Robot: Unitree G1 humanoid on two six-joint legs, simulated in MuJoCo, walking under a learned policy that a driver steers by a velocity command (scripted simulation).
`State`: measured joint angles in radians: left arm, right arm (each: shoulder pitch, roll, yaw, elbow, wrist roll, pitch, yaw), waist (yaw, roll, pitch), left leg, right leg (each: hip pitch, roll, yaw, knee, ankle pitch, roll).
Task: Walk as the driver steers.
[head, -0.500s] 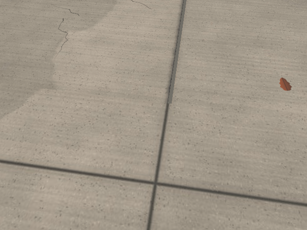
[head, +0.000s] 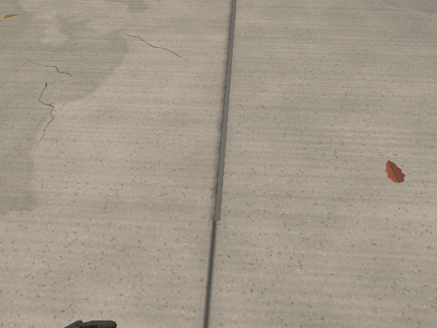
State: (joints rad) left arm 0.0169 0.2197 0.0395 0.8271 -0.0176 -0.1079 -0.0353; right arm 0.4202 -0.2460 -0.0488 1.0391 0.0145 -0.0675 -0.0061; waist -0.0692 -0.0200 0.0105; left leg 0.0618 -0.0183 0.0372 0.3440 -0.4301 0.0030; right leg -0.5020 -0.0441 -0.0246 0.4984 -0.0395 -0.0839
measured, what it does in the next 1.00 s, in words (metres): walks ahead, turning left: left foot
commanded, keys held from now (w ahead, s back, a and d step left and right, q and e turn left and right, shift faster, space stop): w+q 1.00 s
